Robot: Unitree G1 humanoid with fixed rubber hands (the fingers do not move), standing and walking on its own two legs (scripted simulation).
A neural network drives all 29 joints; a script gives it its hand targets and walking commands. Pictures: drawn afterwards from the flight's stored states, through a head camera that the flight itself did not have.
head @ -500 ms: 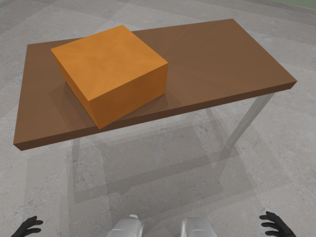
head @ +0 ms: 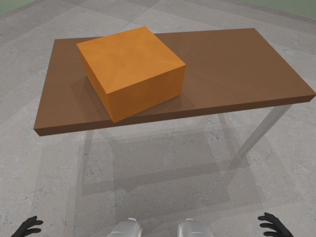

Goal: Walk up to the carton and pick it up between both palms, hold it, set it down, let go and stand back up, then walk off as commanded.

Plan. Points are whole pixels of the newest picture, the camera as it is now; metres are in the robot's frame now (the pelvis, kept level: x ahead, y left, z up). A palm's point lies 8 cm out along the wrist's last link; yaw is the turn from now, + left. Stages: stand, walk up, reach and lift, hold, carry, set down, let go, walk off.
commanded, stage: walk up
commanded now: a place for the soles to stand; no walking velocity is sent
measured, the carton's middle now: (130, 70) +0.68 +0.11 -0.01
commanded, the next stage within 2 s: none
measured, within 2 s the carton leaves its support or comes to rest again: neither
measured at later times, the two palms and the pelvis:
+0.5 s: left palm out of the picture +0.08 +0.33 -0.07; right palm out of the picture +0.14 -0.31 -0.07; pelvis -0.01 -0.01 +0.00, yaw +5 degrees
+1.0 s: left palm out of the picture +0.05 +0.35 -0.07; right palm (276, 229) +0.16 -0.29 -0.06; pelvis -0.01 +0.00 +0.00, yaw +10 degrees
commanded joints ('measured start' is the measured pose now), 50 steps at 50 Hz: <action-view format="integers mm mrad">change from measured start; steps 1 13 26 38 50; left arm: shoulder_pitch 43 -20 13 -30 -43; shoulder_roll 187 222 310 193 255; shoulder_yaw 70 74 105 60 75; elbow -20 -54 -41 -40 -53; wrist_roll -5 22 25 -7 31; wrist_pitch -37 -37 -64 -36 -52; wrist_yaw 10 -4 8 6 -2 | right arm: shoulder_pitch -60 130 7 49 166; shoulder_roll -269 -217 -252 -295 -222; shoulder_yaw -60 -71 -77 -67 -80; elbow -18 43 -11 -4 53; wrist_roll -14 -18 16 -10 0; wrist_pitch -19 -54 -13 -49 -64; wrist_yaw -45 -22 -39 -50 -23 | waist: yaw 9 -60 19 -29 -63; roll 188 -12 -71 157 -85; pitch -172 -285 -148 -145 -215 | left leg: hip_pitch -42 97 -259 37 17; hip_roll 198 32 65 235 26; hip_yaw -485 -34 66 -567 75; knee -356 -351 267 -395 -278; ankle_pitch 468 87 -191 496 31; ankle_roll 213 81 25 240 66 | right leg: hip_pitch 88 105 186 -62 116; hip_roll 59 -162 -458 27 -217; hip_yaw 140 134 518 171 223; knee -130 -88 -570 -26 -256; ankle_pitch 44 421 273 -50 301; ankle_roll -27 -125 -319 -28 -162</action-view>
